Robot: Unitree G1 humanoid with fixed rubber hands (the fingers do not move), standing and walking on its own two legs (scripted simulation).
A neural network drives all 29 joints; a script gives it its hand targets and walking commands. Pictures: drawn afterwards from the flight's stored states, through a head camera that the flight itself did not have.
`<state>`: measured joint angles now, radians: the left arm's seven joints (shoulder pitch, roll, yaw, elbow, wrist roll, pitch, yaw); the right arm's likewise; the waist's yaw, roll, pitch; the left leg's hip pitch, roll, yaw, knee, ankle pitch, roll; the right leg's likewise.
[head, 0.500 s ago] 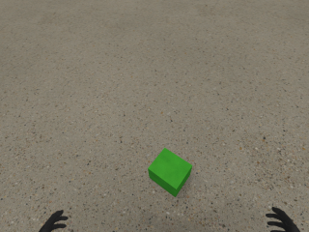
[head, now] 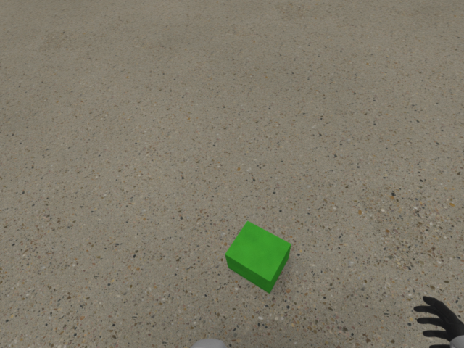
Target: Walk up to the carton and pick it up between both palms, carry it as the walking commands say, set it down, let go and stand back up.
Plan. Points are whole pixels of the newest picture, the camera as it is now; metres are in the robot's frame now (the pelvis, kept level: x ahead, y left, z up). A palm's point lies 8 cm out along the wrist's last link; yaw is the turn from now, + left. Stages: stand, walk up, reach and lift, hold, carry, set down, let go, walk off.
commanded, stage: walk up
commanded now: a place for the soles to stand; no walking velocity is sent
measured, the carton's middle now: (258, 256) +0.53 -0.01 -0.70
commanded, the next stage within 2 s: none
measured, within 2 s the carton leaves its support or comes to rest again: neither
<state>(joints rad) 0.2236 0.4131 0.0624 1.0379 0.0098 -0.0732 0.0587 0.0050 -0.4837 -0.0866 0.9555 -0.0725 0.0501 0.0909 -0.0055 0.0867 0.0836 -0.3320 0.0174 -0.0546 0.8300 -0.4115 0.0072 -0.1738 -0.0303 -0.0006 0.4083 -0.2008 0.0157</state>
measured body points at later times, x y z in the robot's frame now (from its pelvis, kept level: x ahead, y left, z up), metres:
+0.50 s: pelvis +0.09 +0.13 -0.03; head +0.08 +0.07 +0.41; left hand +0.18 +0.51 -0.06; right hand +0.14 -0.23 -0.15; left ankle +0.15 +0.27 -0.68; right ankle +0.08 -0.01 -0.74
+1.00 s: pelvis +0.17 +0.25 -0.05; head +0.21 +0.23 +0.40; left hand +0.40 +0.53 -0.14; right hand +0.12 -0.12 -0.13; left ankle +0.26 +0.37 -0.73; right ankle +0.15 +0.15 -0.74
